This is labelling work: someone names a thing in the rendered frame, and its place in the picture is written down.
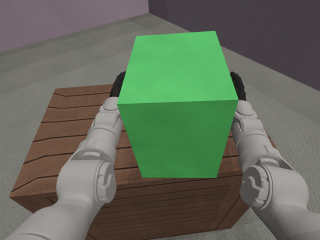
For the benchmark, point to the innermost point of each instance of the left robot forearm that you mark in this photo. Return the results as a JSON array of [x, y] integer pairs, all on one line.
[[103, 136]]

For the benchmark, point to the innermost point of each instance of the robot left hand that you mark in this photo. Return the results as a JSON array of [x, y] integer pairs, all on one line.
[[117, 85]]

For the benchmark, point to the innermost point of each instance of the pedestal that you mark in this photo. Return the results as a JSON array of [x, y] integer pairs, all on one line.
[[142, 208]]

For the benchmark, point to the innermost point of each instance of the right robot forearm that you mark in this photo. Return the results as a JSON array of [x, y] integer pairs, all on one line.
[[252, 142]]

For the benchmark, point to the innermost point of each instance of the left robot upper arm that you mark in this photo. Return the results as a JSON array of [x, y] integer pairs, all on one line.
[[84, 186]]

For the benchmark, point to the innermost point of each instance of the carton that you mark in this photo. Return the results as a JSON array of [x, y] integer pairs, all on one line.
[[177, 103]]

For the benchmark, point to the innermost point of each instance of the right robot upper arm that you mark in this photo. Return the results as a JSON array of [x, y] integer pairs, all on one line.
[[279, 197]]

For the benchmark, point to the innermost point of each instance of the robot right hand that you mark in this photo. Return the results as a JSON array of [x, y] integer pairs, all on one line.
[[239, 86]]

